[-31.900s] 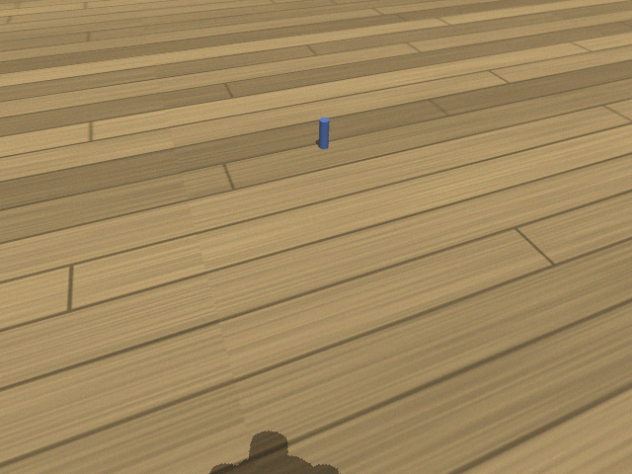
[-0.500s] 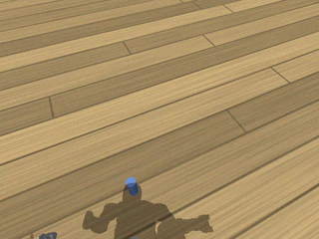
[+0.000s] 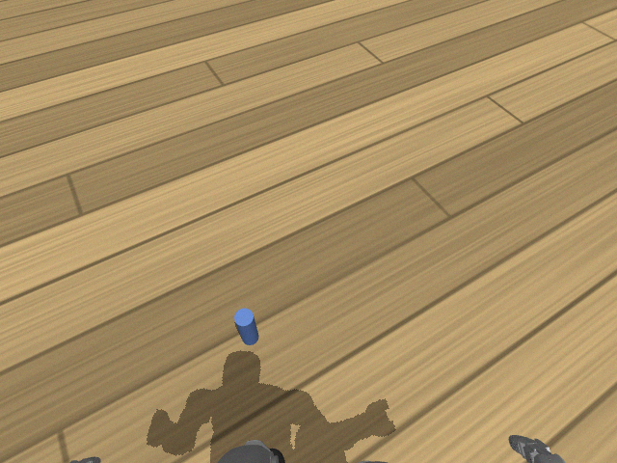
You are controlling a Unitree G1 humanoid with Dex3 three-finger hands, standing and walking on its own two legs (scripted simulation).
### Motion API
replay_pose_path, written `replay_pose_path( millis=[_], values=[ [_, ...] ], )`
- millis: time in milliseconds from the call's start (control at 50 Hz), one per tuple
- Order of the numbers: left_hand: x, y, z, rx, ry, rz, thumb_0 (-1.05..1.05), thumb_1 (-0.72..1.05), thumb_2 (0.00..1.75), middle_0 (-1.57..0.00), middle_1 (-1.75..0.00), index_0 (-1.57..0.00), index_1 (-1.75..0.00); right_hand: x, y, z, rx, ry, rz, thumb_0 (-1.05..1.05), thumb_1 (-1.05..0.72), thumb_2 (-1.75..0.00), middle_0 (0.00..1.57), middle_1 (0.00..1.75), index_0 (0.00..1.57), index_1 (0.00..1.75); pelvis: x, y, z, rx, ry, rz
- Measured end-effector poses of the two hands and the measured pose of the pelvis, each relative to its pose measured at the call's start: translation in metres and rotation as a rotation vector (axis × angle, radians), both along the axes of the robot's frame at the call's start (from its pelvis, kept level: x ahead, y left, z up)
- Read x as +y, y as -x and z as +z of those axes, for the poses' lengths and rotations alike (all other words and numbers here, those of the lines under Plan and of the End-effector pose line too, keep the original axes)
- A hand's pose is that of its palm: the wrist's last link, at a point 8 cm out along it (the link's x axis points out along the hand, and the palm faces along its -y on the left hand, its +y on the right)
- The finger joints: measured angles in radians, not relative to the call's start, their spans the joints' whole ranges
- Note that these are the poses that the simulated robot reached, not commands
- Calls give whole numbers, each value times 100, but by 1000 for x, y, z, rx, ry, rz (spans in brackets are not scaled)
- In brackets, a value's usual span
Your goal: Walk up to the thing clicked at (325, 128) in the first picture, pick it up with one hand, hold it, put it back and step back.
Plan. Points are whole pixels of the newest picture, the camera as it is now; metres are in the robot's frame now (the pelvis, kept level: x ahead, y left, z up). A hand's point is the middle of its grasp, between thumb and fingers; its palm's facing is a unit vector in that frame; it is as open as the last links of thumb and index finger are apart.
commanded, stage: step back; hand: left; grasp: from the side
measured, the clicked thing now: (247, 327) +0.54 +0.18 -0.67
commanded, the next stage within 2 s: none
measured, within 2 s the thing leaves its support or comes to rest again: neither
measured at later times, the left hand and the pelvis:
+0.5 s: hand out of the picture -0.02 +0.27 -0.14, palm faces +0.07 -0.94 -0.35, open 7.4 cm; pelvis -0.13 +0.00 +0.01, yaw +5 degrees
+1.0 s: hand out of the picture -0.22 +0.23 -0.12, palm faces +0.01 -0.90 -0.43, open 7.4 cm; pelvis -0.29 -0.04 +0.01, yaw +1 degrees
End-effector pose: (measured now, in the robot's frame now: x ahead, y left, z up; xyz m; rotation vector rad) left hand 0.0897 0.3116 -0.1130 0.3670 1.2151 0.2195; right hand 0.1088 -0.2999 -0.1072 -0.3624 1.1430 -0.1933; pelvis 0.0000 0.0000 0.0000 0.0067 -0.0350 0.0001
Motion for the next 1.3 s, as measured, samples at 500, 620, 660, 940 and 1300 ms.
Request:
replay_pose_path(
  millis=[500, 620, 660, 940, 1300],
  values=[
    [2, 123, 5, -121, 44, 57, 0, 90, 90, -21, -30, -20, -30, 4, 140, 19, 66, 50, 75, 1, -90, -90, 21, 30, 21, 30, 4, 133, 8, -11, 17, 90],
    [1, 171, 8, -90, 53, 70, 0, 90, 90, -21, -30, -20, -30, 4, 153, 35, 2, 60, 88, 1, -90, -90, 21, 30, 21, 30, -1, 164, 16, 13, 39, 58],
    [1, 189, 7, -69, 38, 64, 0, 90, 90, -21, -30, -20, -30, 1, 157, 36, -31, 60, 87, 1, -90, -90, 21, 30, 21, 30, -4, 178, 14, 14, 34, 43],
    [-39, 307, 28, -4, -25, 32, 0, 90, 90, -21, -30, -20, -30, -47, 260, 5, -28, -9, 5, 1, -90, -90, 21, 30, 21, 30, -38, 271, 9, -9, -30, 0],
    [-42, 379, 10, -126, 46, 56, 0, 90, 90, -21, -30, -20, -30, -38, 414, 20, 98, 54, 73, 1, -90, -90, 21, 30, 21, 30, -41, 391, 11, -8, 19, 93]
  ],
)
